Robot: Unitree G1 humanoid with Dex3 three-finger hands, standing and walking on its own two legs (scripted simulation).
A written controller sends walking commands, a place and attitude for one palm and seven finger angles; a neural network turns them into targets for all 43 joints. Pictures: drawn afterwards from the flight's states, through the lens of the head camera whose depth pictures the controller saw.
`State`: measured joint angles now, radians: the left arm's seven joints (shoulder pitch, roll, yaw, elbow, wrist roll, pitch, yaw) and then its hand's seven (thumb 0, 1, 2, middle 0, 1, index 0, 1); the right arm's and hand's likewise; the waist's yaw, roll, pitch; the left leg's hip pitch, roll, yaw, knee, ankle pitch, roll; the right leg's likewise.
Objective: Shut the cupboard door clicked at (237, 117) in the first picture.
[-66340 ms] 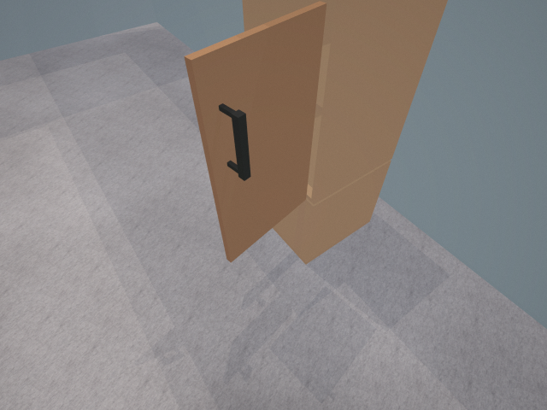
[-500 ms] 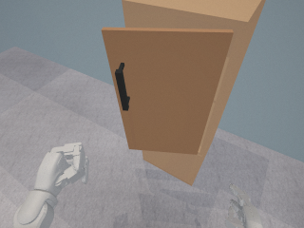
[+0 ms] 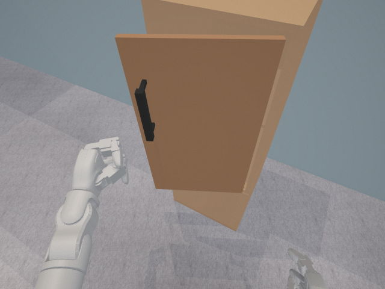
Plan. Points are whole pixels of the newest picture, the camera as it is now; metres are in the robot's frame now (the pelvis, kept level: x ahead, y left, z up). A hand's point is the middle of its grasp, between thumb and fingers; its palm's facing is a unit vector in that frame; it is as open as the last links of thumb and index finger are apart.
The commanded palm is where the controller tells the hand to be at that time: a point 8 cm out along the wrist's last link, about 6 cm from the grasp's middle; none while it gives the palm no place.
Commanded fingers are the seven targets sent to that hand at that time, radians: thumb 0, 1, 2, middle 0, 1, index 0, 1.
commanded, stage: bring the fist close to the handle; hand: left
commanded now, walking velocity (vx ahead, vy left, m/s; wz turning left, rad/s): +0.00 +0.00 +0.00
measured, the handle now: (147, 112) +0.49 +0.14 +0.10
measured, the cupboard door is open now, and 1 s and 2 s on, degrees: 25 25 8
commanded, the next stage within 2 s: push the door shut along its arc in 0.82 s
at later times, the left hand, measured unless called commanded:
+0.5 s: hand (151, 139) +0.40 +0.11 +0.10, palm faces -0.03 -1.00 -0.01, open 3.1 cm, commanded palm +0.37 +0.17 +0.10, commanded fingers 0.00 0.90 0.90 -1.30 -1.50 -1.30 -1.50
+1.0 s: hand (150, 141) +0.39 +0.11 +0.11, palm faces -0.04 -1.00 -0.02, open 3.1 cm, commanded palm +0.37 +0.17 +0.10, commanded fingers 0.00 0.90 0.90 -1.30 -1.50 -1.30 -1.50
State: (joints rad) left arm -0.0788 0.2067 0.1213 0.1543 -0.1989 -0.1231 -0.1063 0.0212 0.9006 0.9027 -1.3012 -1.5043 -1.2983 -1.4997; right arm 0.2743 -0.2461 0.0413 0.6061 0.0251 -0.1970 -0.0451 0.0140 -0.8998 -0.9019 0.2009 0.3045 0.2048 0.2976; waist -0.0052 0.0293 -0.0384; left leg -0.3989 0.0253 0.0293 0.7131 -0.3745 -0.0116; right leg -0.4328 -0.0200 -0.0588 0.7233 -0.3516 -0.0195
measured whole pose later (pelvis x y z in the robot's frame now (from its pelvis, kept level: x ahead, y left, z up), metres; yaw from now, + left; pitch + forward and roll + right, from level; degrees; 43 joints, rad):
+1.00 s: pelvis -0.01 +0.00 +0.00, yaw -1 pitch +6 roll +0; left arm -0.50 0.18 0.12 0.69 -0.16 -0.26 -0.07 0.02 0.90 0.90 -1.30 -1.50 -1.30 -1.50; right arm 0.29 -0.26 0.01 0.64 0.03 -0.08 -0.03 0.01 -0.90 -0.90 0.20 0.30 0.20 0.30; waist -0.04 0.03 -0.05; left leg -0.46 0.03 0.04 0.70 -0.34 -0.01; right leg -0.50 -0.01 -0.05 0.71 -0.31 -0.02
